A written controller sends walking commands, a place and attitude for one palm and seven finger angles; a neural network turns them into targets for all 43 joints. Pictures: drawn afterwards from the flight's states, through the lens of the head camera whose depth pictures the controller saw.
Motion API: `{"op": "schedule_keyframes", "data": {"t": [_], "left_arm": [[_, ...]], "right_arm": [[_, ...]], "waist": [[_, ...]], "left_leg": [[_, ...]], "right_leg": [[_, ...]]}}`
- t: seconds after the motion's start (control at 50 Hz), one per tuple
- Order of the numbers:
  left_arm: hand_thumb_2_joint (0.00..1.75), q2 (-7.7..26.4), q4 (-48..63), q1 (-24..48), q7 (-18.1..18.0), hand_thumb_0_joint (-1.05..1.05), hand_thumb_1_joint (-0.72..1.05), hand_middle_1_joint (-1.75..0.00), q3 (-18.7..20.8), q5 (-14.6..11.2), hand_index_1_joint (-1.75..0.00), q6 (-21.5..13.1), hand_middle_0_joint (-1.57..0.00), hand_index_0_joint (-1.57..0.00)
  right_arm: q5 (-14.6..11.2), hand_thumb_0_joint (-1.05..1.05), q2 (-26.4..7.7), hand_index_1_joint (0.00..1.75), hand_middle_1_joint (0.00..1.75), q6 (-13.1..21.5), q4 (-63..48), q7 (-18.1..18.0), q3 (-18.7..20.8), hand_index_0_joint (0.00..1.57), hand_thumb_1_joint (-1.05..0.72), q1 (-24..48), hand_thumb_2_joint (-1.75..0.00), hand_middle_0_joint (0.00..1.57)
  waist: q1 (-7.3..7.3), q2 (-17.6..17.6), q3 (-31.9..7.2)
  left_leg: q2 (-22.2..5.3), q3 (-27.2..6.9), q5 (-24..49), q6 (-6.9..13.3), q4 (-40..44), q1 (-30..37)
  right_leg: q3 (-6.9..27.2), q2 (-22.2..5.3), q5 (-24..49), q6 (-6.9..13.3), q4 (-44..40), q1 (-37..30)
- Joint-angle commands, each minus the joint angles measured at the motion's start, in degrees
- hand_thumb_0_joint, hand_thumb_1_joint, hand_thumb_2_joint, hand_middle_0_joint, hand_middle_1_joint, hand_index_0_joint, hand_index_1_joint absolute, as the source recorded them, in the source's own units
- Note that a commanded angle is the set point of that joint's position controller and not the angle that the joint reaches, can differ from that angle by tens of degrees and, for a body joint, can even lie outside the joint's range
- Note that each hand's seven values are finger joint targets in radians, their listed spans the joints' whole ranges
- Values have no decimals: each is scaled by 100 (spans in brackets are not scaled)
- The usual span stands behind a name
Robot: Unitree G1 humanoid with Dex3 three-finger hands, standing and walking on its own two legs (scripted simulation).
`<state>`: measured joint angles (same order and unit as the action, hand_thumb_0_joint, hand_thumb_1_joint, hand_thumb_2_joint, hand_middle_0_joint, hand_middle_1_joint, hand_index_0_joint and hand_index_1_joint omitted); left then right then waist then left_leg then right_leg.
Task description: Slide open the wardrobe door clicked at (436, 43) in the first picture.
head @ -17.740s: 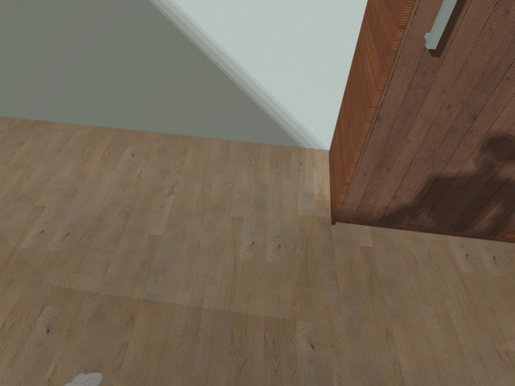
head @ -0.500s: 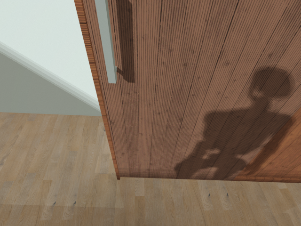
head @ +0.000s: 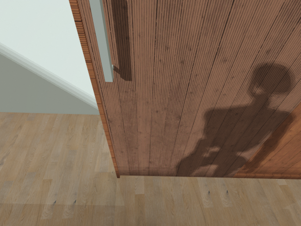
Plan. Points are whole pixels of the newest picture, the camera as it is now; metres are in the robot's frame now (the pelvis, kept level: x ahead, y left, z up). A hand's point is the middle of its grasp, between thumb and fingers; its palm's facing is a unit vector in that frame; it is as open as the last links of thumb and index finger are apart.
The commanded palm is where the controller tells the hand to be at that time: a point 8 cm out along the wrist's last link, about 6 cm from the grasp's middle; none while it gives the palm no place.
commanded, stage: look again from close up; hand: left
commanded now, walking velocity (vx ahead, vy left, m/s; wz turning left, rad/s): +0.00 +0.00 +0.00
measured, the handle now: (104, 36) +0.52 +0.16 +0.25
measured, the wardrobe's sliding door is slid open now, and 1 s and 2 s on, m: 0.00 0.00 0.00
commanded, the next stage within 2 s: raise the hand with hooked fingers in 0.56 s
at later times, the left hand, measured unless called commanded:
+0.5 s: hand out of the picture +0.00 +0.15 -0.18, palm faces +0.03 -0.99 -0.15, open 7.4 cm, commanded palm none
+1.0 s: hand (100, 187) +0.21 +0.14 +0.01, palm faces +0.02 -1.00 -0.01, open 8.1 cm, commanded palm +0.14 +0.22 +0.00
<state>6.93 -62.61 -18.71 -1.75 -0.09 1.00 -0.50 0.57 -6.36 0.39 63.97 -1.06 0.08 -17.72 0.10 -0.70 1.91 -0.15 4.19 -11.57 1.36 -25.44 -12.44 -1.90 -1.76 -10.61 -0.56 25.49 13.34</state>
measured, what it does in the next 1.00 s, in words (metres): stands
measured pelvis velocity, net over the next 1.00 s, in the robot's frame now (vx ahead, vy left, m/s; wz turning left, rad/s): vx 0.01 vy -0.03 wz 0.01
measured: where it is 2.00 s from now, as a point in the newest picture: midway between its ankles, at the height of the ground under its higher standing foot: outside the picture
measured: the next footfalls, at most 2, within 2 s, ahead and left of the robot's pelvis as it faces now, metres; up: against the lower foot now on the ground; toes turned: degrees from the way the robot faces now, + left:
none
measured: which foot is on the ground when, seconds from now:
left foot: down 0.00-1.00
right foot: down 0.00-1.00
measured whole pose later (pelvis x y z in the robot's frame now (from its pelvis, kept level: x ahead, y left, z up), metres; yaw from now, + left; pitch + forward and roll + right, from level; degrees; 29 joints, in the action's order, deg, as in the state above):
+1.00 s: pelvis +0.01 -0.03 -0.05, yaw +1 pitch +6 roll +1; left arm 10.0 2.7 -26.4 11.2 5.8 -12.1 -24.1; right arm -0.7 -15.4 18.5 34.5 0.4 4.2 -10.4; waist -1.0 -2.4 -5.9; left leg -1.6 2.6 -23.1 -0.6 -51.0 -32.6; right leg -2.8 -1.5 -24.6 1.5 53.0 34.0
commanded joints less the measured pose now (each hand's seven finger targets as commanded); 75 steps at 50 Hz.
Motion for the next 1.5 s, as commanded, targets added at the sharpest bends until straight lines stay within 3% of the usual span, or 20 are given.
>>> {"op": "schedule_keyframes", "data": {"t": [0.0,0.62,0.64,0.66,0.68,0.7,0.74,0.78,0.82,0.86,0.9,0.92,0.94,1.0,1.06,1.14,1.2,1.26,1.32,1.48], "left_arm": [[90,472,155,-425,-48,0,90,-30,103,0,-30,-78,-20,-20],[90,532,133,-324,-39,0,90,-30,111,-15,-30,-117,-20,-20],[90,1658,555,-79,-28,0,90,-30,115,89,-30,-200,-20,-20],[89,2167,9006,4273,-189,0,88,-32,896,-1135,-32,-1193,-20,-20],[88,1680,8130,1419,-482,0,85,-33,490,-839,-33,-775,-20,-20],[87,59,5925,-309,-621,0,83,-34,-319,-832,-34,7,-21,-21],[85,-76,6963,-63,-638,0,78,-37,-516,-999,-37,-128,-21,-21],[83,592,7364,-400,-547,0,74,-40,76,-914,-40,-663,-21,-21],[81,304,6706,-1627,-103,0,69,-43,239,-1098,-43,-1204,-22,-22],[79,243,6280,-2473,581,0,64,-47,514,-1388,-47,-1965,-22,-22],[77,734,6318,-2242,1312,0,60,-50,1060,-1495,-50,-2805,-22,-22],[76,1068,6347,-2571,1458,0,57,-51,1458,-1425,-51,-2844,-22,-22],[75,1300,6610,-2774,1490,0,55,-53,1698,-1384,-53,-2684,-22,-22],[72,1280,7949,-1954,1416,0,48,-57,1615,-1649,-57,-2116,-23,-23],[69,1530,9422,-779,1151,0,41,-62,1685,-1720,-62,-2352,-24,-24],[65,1376,9373,-21,1540,0,32,-68,1204,-1831,-68,-2691,-24,-24],[62,1722,8587,-86,1936,0,25,-72,1535,-1912,-72,-2210,-25,-25],[59,2041,8195,-230,2113,0,18,-76,2031,-2055,-76,-1448,-25,-25],[56,2182,8179,-233,2090,0,11,-81,2465,-2291,-81,-990,-26,-26],[48,2137,8444,-57,1955,0,-8,-93,2594,-2440,-93,-925,-27,-27]], "right_arm": [[12,0,-539,30,30,71,-180,-31,117,20,-90,-395,-90,20],[11,0,-577,30,30,111,-122,-47,85,20,-90,-331,-90,20],[87,0,-1428,30,30,129,-772,7,210,20,-90,111,-90,20],[-225,0,-1716,30,30,1071,-2689,-275,-11,20,-90,302,-90,20],[-269,0,-1388,30,30,1644,-2587,-406,-110,20,-90,450,-90,20],[-323,0,-1152,30,30,1820,-2335,-416,-163,20,-90,821,-90,20],[-433,0,-1359,30,30,2170,-2735,-489,-17,20,-90,677,-90,20],[-206,0,-1504,30,30,2397,-2846,-374,238,20,-90,399,-90,20],[-137,0,-1401,30,30,2447,-3072,-199,367,20,-90,611,-90,20],[-128,0,-1386,30,30,2316,-3269,45,450,20,-90,752,-90,20],[-69,0,-1467,30,30,2182,-3480,195,559,20,-90,929,-90,20],[-92,0,-1478,30,30,2104,-3700,210,607,20,-90,1064,-90,20],[-131,0,-1447,30,30,1998,-3870,224,625,20,-90,1099,-90,20],[-229,0,-1383,30,30,1725,-4339,50,514,20,-90,1117,-90,20],[-150,0,-1395,30,30,1744,-4277,-122,451,20,-90,869,-90,20],[-158,0,-1479,30,30,1960,-3843,-257,295,20,-90,719,-90,20],[-270,0,-1541,30,30,2032,-3695,-404,233,20,-90,796,-90,20],[-351,0,-1480,30,30,2049,-3703,-522,146,20,-90,985,-90,20],[-344,0,-1417,30,30,2068,-3717,-606,74,20,-90,1140,-90,20],[-373,0,-1492,30,30,2312,-3592,-561,61,20,-90,1047,-90,20]], "waist": [[-3,101,382],[-1,-12,224],[-156,214,499],[-663,1252,-2820],[-40,1768,-2642],[-180,701,-641],[-397,-128,512],[-266,-688,-340],[61,-1069,-151],[311,-912,-225],[308,-697,-578],[503,-389,-843],[666,167,-1000],[393,330,-1154],[42,590,-1410],[-348,534,-1179],[-238,157,-986],[43,203,-1129],[259,-140,-1258],[346,-41,-1198]], "left_leg": [[-555,-671,-838,-8,808,-395],[-585,-515,-171,-37,665,-47],[-390,-607,320,-126,477,25],[7,-146,400,43,349,1262],[-145,-252,-117,-130,683,1401],[-288,-388,-1119,-146,779,-66],[-149,-595,-1525,-18,368,-679],[6,-581,-1314,-19,-294,-756],[-3,-535,-1142,-110,-738,-1418],[34,-384,-692,-198,-1340,-1891],[77,-328,-490,-232,-2054,-2385],[114,-238,-391,-184,-2162,-2486],[146,-165,-312,-160,-2112,-2437],[153,-190,-611,-58,-2082,-2174],[42,-425,-183,3,-2319,-1790],[-14,-593,-99,26,-2470,-1560],[-21,-627,-423,-12,-2214,-1627],[9,-576,-401,-41,-1930,-1461],[-7,-622,-155,-83,-1669,-1283],[-11,-541,446,-107,-1119,-672]], "right_leg": [[534,-378,-515,202,-575,137],[557,-395,-50,213,-575,19],[511,-276,124,270,-367,96],[116,187,118,124,75,-353],[-56,150,-460,318,527,-85],[-271,160,-699,268,520,610],[-311,85,-1226,165,174,867],[-241,49,-1652,112,390,1165],[-294,69,-1832,129,763,1470],[-243,33,-1390,220,1296,1593],[-55,3,-775,282,1969,1781],[7,22,-541,301,2165,1643],[58,36,-444,336,2203,1448],[102,87,-952,195,1921,1544],[188,157,-454,139,1909,1697],[197,198,-140,90,1800,1877],[407,115,-688,45,1295,1580],[598,-64,-905,0,912,1008],[613,-167,-459,-95,758,507],[304,-77,761,-127,721,52]]}}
